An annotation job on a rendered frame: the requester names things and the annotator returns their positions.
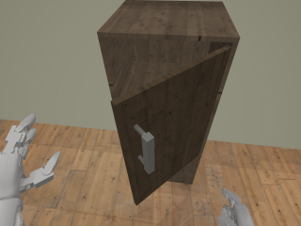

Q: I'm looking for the robot left hand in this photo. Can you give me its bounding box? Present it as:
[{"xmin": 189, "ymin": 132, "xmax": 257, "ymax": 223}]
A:
[{"xmin": 0, "ymin": 113, "xmax": 61, "ymax": 200}]

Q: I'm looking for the cupboard door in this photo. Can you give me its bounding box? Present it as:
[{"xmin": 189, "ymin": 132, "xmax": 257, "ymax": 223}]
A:
[{"xmin": 110, "ymin": 45, "xmax": 232, "ymax": 205}]

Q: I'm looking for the robot right hand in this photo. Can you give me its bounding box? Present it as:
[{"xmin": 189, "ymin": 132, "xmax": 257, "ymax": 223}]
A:
[{"xmin": 218, "ymin": 188, "xmax": 255, "ymax": 226}]

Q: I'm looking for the robot left forearm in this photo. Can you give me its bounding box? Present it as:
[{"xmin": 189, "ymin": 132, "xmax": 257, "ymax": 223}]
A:
[{"xmin": 0, "ymin": 198, "xmax": 25, "ymax": 226}]

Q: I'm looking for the handle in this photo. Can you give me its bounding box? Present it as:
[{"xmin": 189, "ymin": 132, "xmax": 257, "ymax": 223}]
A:
[{"xmin": 134, "ymin": 124, "xmax": 155, "ymax": 174}]

